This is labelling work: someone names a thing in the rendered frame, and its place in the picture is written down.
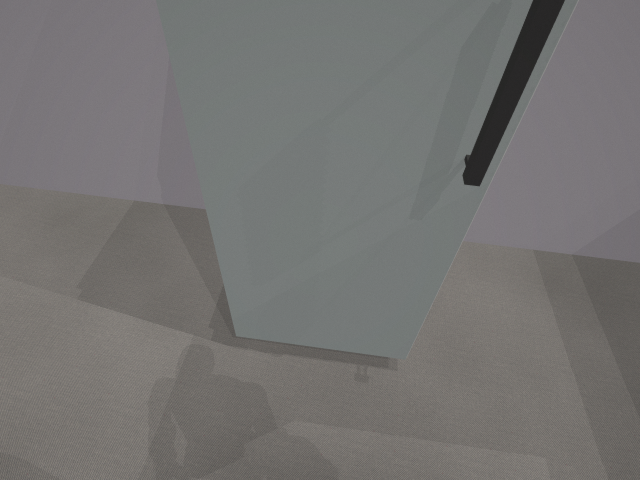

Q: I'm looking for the handle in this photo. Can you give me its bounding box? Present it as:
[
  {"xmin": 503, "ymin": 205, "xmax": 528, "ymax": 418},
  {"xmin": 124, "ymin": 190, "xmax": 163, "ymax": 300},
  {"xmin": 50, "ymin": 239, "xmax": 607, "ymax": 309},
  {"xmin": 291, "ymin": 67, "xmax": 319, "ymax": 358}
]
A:
[{"xmin": 463, "ymin": 0, "xmax": 565, "ymax": 186}]

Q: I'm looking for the fridge door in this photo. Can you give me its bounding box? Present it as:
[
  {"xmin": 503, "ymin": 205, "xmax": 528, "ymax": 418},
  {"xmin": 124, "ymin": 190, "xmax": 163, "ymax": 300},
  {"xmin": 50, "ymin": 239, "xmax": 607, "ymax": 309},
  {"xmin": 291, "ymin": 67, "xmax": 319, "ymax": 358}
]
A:
[{"xmin": 156, "ymin": 0, "xmax": 578, "ymax": 360}]

